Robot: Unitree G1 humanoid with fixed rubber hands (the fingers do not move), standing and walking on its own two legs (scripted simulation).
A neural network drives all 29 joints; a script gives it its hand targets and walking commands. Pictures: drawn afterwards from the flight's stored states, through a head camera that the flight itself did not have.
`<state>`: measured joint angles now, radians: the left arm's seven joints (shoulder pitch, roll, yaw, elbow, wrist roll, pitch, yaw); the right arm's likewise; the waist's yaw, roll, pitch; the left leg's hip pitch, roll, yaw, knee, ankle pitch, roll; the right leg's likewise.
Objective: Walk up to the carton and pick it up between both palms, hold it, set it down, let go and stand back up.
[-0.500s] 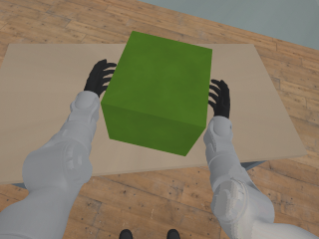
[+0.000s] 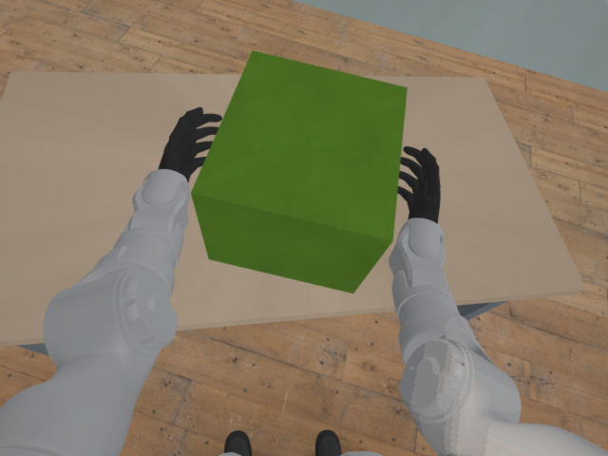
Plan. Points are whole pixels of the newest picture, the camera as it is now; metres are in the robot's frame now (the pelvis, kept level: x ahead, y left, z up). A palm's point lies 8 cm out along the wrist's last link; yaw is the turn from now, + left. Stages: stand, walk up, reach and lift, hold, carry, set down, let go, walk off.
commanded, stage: set down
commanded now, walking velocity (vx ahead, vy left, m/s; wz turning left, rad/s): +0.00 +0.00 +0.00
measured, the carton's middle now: (304, 176) +0.49 -0.04 -0.02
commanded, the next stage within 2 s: none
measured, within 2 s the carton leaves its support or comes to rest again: neither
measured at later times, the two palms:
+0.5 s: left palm (178, 169) +0.47 +0.14 +0.03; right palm (421, 212) +0.39 -0.18 +0.04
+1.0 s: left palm (178, 167) +0.48 +0.14 +0.03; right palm (423, 212) +0.39 -0.18 +0.03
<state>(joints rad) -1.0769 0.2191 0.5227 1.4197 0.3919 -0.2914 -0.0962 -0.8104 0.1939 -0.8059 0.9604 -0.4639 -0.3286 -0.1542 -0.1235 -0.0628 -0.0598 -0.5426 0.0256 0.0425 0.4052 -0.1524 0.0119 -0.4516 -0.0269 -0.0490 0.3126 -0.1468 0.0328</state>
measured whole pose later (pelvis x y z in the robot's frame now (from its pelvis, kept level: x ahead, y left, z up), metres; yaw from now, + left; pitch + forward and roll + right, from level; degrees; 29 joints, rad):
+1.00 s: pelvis +0.00 +0.00 -0.01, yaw -1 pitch +19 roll -2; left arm -1.07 0.30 0.37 1.46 0.24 -0.27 -0.08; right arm -0.86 0.10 -0.59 1.15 -0.31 -0.31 -0.17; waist -0.16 -0.05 -0.12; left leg -0.62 0.04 0.06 0.47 -0.18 0.02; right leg -0.54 -0.02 -0.03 0.39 -0.18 0.03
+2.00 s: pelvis -0.03 +0.00 -0.02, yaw +0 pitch +19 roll -2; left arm -1.37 0.50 -0.36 1.72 -0.47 -0.19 -0.12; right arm -1.14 -0.22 0.02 1.30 0.38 -0.05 -0.17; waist -0.23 -0.01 -0.20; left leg -0.72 0.03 0.03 0.58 -0.19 0.03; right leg -0.64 -0.03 -0.06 0.51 -0.20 0.03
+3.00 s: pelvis -0.03 +0.00 +0.00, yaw -1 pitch +5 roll -2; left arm -0.75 0.46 -0.08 1.15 -0.29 -0.12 -0.17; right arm -0.53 -0.09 0.04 0.85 0.33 -0.12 -0.31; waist -0.09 -0.03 -0.05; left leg -0.40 0.04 0.05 0.52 -0.21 0.02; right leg -0.31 -0.01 -0.04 0.41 -0.19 0.03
